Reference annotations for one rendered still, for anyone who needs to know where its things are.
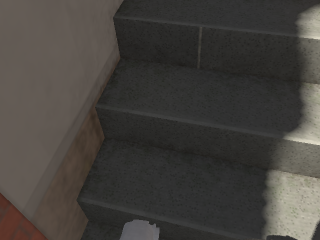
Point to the left robot thigh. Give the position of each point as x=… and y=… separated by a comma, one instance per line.
x=140, y=230

